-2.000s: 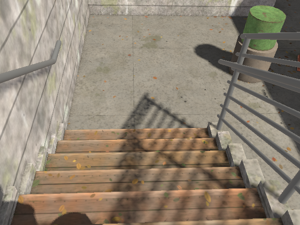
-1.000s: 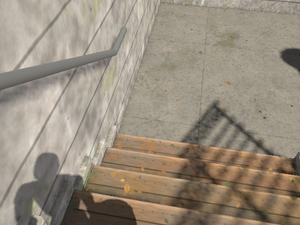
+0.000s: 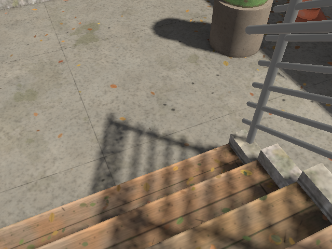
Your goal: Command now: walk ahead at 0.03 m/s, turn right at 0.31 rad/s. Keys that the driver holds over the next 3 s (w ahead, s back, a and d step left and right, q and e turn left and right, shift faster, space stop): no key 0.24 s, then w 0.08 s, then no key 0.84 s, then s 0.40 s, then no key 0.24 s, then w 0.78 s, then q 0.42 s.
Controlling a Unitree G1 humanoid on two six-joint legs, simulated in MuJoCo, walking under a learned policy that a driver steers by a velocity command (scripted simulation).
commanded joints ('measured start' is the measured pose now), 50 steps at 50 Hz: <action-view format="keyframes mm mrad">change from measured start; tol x16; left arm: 1 6 72 17 -171 -30 -6 44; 50 -250 21 -26 -51 -26 103 99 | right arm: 1 230 -255 -58 -4 -22 -3 49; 5 120 -21 43 18 -5 -31 30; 8 -55 -176 49 -36 24 -55 7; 16 181 -188 62 53 36 -52 40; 22 48 -117 91 47 55 -64 48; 26 299 -159 15 167 72 21 -35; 50 241 -50 -16 170 54 100 -32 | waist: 1 -89 115 -175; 5 44 -5 67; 27 -102 3 -104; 50 -44 -55 108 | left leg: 1 558 506 -605 -20 543 417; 7 -178 171 -205 -252 -111 78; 12 188 225 -287 -212 7 4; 16 310 244 -371 -250 -356 68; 23 123 127 -150 -312 -232 35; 24 141 177 10 -197 498 72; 26 343 126 72 -36 881 30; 38 34 66 99 -211 -41 -1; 50 97 44 110 -201 -65 -7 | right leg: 1 -748 62 -13 576 149 10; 8 -232 -54 -189 413 482 118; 18 -443 -114 -24 20 218 67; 23 -59 -77 -151 -403 179 18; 24 130 -112 -270 -515 433 -102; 26 52 -89 -153 -513 606 -175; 40 -92 -50 -90 -743 -4 -250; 46 4 8 -236 -549 164 -231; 50 -70 -40 -59 -778 28 -261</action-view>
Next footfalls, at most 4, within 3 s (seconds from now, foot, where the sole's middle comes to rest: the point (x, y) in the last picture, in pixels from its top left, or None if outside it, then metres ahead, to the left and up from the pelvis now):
0.44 right None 0.01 -0.13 -0.60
2.32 left None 0.16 0.08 -0.77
2.88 right None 0.51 -0.08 -0.94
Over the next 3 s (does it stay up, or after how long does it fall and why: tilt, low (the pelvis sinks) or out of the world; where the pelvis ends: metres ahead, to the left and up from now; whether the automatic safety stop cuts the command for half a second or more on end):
stays up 0.41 0.00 -0.17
